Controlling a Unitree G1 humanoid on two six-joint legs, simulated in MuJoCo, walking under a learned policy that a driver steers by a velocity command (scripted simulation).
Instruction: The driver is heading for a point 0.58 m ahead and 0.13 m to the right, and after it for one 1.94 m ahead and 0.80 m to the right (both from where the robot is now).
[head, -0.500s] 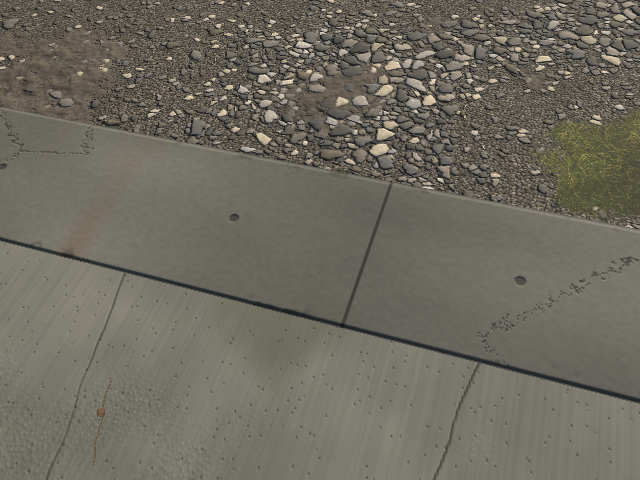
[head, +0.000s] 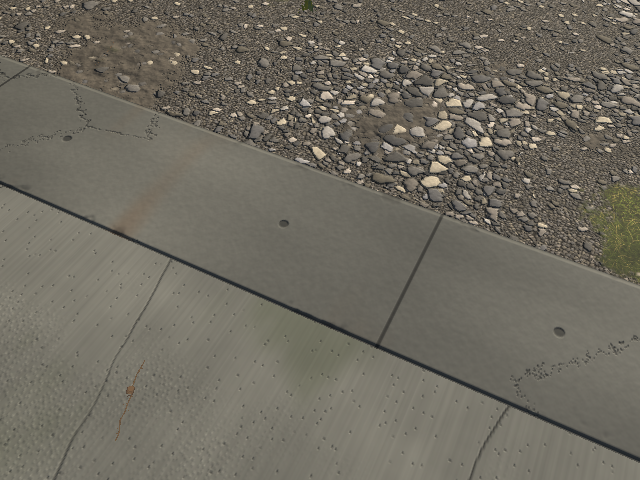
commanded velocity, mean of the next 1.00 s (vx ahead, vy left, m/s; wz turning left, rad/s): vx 0.38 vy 0.00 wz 0.02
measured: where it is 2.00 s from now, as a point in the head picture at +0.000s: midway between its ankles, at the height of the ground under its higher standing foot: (365, 339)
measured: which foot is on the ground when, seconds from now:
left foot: down 0.00-0.18, up 0.20-0.38, down 0.40-0.84, up 0.86-1.00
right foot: up 0.00-0.04, down 0.06-0.40, up 0.42-0.82, down 0.84-1.00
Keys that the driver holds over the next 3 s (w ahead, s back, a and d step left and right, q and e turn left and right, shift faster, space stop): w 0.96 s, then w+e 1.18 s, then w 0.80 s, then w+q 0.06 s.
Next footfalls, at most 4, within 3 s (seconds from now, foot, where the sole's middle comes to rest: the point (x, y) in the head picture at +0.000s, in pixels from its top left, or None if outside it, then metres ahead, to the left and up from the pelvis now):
0.06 right None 0.02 -0.14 -0.77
0.40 left None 0.12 0.11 -0.77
0.84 right None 0.47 -0.12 -0.77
1.38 left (288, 373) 0.75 0.09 -0.77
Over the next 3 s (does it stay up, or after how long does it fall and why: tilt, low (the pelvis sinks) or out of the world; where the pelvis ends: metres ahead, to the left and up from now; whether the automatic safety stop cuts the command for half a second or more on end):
stays up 1.27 -0.56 -0.18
